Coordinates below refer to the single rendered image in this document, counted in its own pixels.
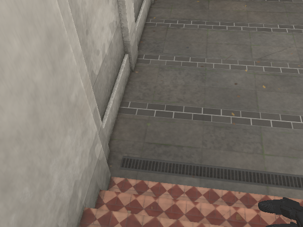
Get stairs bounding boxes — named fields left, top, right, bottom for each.
left=79, top=177, right=303, bottom=227

